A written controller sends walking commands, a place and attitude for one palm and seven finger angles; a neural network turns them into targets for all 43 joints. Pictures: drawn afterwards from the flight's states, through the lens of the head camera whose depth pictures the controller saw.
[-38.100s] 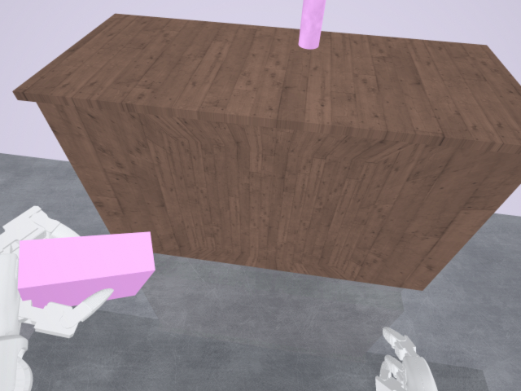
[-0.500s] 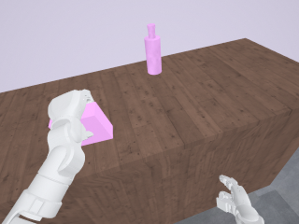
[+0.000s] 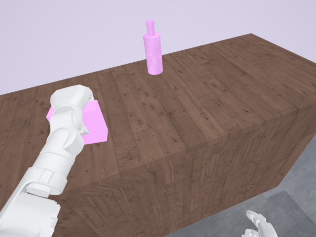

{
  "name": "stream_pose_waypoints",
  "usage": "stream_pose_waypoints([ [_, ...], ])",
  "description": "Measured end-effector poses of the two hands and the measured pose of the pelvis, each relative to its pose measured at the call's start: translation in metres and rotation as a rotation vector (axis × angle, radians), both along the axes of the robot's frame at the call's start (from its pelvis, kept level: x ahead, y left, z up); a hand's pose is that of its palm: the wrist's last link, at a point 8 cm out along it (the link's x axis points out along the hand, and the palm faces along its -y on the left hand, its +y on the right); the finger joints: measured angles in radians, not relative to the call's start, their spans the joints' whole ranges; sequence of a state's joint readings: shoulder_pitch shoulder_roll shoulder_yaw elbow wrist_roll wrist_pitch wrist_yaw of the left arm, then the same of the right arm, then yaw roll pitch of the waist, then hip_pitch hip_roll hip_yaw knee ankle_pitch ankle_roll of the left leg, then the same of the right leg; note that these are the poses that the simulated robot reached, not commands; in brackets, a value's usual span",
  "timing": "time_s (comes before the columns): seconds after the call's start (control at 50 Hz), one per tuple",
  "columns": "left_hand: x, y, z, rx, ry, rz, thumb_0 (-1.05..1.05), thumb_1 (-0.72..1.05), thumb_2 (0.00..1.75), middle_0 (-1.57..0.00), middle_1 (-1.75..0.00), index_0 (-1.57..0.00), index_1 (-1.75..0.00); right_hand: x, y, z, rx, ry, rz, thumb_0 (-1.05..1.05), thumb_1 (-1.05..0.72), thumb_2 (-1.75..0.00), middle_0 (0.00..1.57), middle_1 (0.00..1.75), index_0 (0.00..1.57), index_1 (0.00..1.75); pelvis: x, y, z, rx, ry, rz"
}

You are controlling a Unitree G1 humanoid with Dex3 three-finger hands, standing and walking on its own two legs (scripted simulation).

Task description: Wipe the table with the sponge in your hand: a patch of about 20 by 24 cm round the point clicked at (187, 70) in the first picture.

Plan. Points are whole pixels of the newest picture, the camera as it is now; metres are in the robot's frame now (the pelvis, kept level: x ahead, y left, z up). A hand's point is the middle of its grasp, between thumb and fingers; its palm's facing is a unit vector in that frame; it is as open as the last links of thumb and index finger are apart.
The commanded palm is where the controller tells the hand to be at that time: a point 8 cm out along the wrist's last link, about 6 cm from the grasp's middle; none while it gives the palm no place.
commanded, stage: wipe forward along the middle lane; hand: left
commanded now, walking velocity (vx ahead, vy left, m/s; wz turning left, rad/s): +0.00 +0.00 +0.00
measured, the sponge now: (82, 129) +0.37 +0.25 +0.10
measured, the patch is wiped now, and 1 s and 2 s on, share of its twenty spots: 0.95 0.95 0.95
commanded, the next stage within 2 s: slide back across to the first lane in 1.04 s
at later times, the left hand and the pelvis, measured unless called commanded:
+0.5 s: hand (78, 104) +0.42 +0.27 +0.15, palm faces -0.10 -0.02 -0.99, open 9.2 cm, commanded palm +0.41 +0.29 +0.18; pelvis -0.01 -0.01 +0.00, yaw +0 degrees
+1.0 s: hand (75, 96) +0.46 +0.29 +0.15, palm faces -0.11 -0.01 -0.99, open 9.2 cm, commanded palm +0.46 +0.31 +0.18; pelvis -0.01 +0.01 +0.00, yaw -1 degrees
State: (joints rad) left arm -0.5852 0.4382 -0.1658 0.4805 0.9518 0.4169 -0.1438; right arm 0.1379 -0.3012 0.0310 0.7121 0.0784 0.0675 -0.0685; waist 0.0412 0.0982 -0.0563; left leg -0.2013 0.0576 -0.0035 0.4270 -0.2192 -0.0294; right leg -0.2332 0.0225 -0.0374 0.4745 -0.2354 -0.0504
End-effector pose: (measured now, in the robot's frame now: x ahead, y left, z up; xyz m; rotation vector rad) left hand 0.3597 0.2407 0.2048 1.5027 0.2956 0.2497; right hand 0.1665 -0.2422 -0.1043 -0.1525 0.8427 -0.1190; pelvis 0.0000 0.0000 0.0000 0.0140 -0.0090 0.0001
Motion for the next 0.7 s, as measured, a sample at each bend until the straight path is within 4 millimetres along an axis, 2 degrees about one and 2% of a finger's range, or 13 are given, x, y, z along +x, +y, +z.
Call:
stream_pose_waypoints([
  [0.22,0.014,0.007,0.0,0.004,0.014,0.008,-0.03,-0.5,1.12,-0.81,-1.31,-0.89,-1.38,-0.016,-0.009,-0.006,-0.006,0.05,-0.031,0.01,-0.9,-0.89,0.2,0.3,0.2,0.3,-0.001,-0.004,0.0,-0.002,0.02,-0.001],
  [0.36,0.031,0.013,0.001,0.023,0.053,0.019,-0.02,-0.51,1.13,-0.81,-1.31,-0.88,-1.39,-0.03,-0.015,-0.008,-0.019,0.077,-0.051,0.01,-0.9,-0.89,0.2,0.3,0.2,0.3,-0.005,-0.005,-0.001,-0.002,0.046,0.001],
  [0.7,0.065,0.033,0.0,0.041,0.083,0.021,-0.02,-0.51,1.14,-0.81,-1.31,-0.88,-1.41,-0.103,-0.032,-0.023,-0.056,0.258,-0.158,0.0,-0.9,-0.89,0.2,0.3,0.2,0.3,-0.007,0.0,-0.002,-0.009,0.114,-0.013],
])
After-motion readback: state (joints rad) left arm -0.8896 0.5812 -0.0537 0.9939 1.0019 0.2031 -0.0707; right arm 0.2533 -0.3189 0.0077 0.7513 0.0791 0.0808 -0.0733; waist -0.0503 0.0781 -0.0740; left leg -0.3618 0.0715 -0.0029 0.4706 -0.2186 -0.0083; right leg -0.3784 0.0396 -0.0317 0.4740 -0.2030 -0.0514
